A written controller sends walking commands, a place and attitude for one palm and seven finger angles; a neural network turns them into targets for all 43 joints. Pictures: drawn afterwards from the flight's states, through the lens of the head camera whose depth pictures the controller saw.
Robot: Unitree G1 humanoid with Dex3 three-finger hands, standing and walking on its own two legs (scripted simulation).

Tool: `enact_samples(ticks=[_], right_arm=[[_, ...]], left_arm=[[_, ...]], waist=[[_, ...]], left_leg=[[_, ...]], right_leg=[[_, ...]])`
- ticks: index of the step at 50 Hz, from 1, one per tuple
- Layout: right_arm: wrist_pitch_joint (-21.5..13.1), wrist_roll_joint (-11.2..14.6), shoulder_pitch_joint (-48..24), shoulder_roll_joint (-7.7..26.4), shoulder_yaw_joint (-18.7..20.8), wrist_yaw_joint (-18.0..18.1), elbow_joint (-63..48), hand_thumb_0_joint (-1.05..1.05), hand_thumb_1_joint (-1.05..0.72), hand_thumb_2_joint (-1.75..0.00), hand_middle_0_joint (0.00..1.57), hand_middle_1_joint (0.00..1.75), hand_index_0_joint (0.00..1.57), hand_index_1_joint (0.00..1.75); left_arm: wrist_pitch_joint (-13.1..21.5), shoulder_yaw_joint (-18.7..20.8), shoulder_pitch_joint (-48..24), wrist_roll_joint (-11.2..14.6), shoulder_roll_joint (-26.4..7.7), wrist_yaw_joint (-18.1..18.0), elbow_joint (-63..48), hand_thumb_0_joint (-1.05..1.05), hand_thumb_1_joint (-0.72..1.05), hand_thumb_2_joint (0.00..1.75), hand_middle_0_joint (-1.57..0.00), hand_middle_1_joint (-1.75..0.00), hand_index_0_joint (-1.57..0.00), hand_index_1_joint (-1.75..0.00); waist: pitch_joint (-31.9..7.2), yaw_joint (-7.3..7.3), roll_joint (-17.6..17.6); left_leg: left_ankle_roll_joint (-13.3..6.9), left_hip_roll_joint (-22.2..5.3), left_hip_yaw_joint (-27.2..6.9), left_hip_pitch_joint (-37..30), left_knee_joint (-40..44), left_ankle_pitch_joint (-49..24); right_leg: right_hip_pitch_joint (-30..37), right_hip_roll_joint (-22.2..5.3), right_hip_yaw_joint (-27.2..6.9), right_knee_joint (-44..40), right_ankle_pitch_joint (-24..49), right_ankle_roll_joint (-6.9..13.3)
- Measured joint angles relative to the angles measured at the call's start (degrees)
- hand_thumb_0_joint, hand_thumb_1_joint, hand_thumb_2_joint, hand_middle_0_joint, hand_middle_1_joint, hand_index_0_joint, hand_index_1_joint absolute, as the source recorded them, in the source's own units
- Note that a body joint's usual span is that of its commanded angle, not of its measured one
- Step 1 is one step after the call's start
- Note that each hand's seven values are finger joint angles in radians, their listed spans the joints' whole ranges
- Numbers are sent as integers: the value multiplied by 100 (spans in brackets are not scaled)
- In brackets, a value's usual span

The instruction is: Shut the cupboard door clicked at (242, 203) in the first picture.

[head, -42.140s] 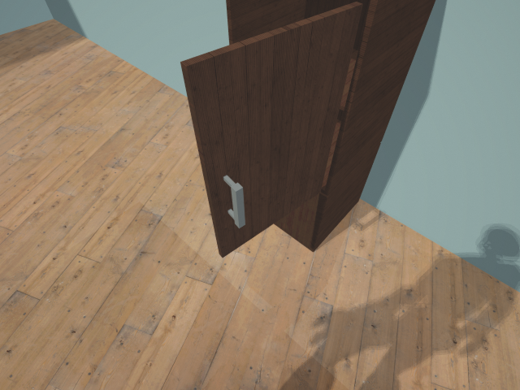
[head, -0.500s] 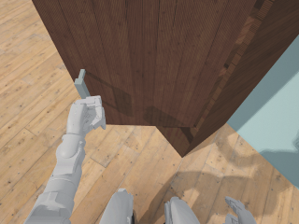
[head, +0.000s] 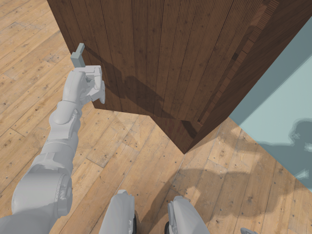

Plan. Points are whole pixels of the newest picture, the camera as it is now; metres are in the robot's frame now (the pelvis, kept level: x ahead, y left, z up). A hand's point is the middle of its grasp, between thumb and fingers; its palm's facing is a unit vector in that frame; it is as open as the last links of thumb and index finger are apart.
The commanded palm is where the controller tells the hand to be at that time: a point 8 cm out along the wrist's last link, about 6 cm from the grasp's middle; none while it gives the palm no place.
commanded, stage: push the door shut along its arc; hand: left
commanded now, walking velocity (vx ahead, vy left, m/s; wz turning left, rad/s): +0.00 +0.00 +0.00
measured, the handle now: (85, 70) +0.53 +0.19 +0.05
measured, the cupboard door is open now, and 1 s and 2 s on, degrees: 44 31 23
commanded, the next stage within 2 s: pull the fist back off the door in 1.20 s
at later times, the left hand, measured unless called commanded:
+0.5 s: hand (121, 71) +0.52 +0.09 +0.05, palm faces -0.31 -0.95 -0.03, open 3.1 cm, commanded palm +0.53 +0.13 +0.05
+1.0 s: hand (126, 63) +0.55 +0.08 +0.05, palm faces -0.39 -0.92 -0.04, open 3.3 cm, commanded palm +0.58 +0.08 +0.05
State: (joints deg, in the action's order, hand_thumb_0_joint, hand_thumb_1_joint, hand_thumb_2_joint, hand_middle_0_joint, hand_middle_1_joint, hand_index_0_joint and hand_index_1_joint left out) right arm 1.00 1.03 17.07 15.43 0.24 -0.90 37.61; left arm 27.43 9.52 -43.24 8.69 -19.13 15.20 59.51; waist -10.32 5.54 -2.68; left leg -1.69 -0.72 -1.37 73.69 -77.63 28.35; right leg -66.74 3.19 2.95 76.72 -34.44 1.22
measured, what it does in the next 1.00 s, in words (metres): stands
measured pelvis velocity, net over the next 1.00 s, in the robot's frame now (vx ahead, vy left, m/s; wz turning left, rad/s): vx -0.01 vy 0.00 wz -0.04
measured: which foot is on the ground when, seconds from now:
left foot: down 0.00-1.00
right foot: down 0.00-1.00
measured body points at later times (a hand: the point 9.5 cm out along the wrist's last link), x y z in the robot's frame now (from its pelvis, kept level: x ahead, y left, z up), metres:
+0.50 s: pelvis +0.00 +0.01 -0.02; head +0.15 +0.03 +0.41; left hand +0.54 +0.14 +0.06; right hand +0.00 -0.26 -0.13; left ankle +0.07 +0.10 -0.60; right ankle +0.02 -0.11 -0.60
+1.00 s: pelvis -0.01 +0.00 -0.03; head +0.17 +0.03 +0.38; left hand +0.57 +0.13 +0.06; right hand +0.00 -0.27 -0.14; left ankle +0.07 +0.10 -0.60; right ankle +0.02 -0.11 -0.60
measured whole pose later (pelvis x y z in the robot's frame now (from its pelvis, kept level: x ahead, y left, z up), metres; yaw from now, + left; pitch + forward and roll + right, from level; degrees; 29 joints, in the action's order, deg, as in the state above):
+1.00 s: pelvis -0.01 +0.00 -0.03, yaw -2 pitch +31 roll -6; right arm -2.9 -0.7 18.8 15.5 -1.7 -1.2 39.1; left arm 15.9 9.3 -70.1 3.8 -29.0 22.8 71.9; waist -9.2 12.7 -3.5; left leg -1.6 -2.1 -3.1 86.7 -84.8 29.6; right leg -79.0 4.7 4.7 82.4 -35.0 1.6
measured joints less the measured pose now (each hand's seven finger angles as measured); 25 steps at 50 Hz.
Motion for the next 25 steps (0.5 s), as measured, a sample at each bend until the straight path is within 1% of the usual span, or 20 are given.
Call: enact_samples(ticks=[8, 15, 20, 25], right_arm=[[-23, -34, 79, 9, -41, -56, 26, 1, -91, -90, 20, 30, 20, 30], [-61, -72, 146, 5, -100, -89, 13, 1, -91, -90, 20, 30, 20, 30], [-72, -84, 201, -8, -131, -115, 21, 1, -91, -90, 20, 30, 20, 30], [-77, -102, 266, -13, -159, -141, -12, 1, -91, -90, 20, 30, 20, 30]], left_arm=[[-109, -19, -583, -151, -138, 99, 426, 2, 90, 90, -130, -150, -130, -150], [-224, 138, -1024, -310, -299, 120, 716, 2, 90, 90, -130, -150, -130, -150], [-333, 138, -1302, -368, -401, 224, 831, 2, 90, 90, -130, -150, -130, -150], [-450, 301, -1574, -446, -483, 302, 907, 2, 90, 90, -130, -150, -130, -150]], waist=[[7, 181, -24], [17, 357, -62], [38, 459, -84], [33, 576, -124]], left_leg=[[-47, -5, 2, 285, -130, -13], [-73, -40, 4, 522, -263, 14], [-80, -67, 17, 642, -321, 39], [-78, -111, 30, 753, -368, 75]], right_leg=[[-265, 4, 2, 96, 27, -43], [-492, 37, 0, 190, 28, -66], [-618, 62, -14, 237, 21, -73], [-741, 103, -32, 270, 10, -67]])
